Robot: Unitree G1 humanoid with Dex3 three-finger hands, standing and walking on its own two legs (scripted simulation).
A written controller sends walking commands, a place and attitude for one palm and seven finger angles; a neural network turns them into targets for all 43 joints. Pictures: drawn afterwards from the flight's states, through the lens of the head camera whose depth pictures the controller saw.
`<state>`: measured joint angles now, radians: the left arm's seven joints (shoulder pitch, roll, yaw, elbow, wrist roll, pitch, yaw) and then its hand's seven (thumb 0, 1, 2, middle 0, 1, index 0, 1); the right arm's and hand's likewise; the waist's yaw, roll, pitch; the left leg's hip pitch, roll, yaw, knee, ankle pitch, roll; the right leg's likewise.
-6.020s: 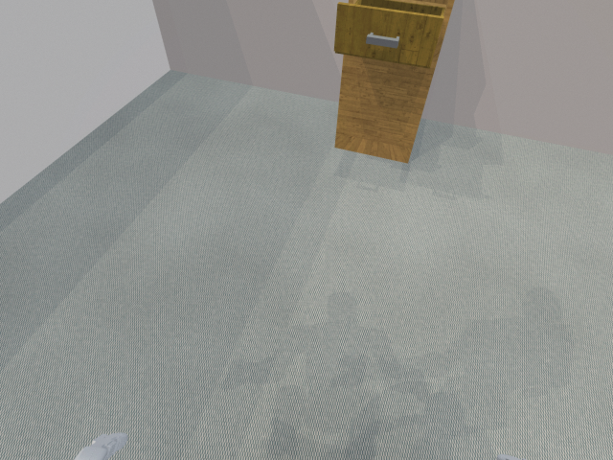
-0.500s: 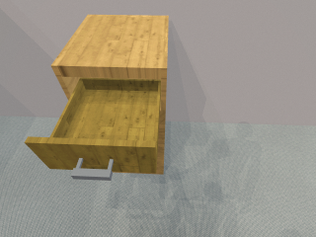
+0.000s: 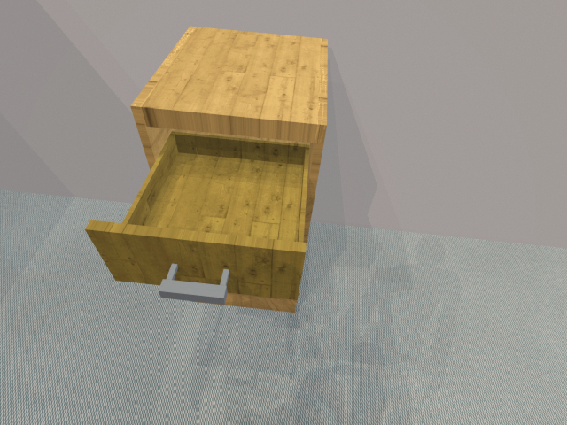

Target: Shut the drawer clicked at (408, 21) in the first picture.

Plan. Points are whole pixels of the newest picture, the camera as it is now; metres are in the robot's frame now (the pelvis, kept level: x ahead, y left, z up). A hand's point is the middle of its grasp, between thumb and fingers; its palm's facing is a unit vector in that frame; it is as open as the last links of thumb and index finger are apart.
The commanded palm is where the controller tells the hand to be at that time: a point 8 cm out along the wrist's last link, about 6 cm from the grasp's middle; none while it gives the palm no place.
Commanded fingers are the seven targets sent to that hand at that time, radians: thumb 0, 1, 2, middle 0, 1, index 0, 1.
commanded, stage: come to a stop and stand still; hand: left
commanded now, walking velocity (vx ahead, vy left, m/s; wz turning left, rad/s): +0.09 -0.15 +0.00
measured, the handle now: (196, 281) +0.35 +0.18 -0.05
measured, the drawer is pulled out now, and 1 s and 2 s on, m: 0.29 0.29 0.29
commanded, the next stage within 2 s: look again from close up in 0.74 s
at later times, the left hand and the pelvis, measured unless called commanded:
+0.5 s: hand out of the picture +0.00 +0.12 -0.17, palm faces +0.01 -0.97 -0.24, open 7.3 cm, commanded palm none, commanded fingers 0.00 0.90 0.90 -0.20 -0.30 -0.20 -0.30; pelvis +0.00 -0.05 -0.01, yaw +0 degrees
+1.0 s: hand out of the picture +0.00 +0.13 -0.18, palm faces +0.01 -0.98 -0.18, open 7.4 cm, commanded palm none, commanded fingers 0.00 0.90 0.90 -0.20 -0.30 -0.20 -0.30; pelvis +0.01 -0.04 +0.00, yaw -1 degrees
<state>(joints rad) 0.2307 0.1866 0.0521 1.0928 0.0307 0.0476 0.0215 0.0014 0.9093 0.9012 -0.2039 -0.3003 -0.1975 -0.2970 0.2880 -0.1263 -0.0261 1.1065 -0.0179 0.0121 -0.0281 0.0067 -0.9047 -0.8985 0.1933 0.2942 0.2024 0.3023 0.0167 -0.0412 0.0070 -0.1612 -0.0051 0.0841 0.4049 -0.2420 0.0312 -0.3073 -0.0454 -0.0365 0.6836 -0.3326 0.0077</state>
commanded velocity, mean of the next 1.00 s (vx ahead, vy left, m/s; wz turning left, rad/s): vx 0.00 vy -0.01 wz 0.00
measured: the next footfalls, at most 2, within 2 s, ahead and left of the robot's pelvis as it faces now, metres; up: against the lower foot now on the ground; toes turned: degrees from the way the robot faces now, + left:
right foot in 0.20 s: -0.01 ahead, -0.12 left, +0.00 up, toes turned -4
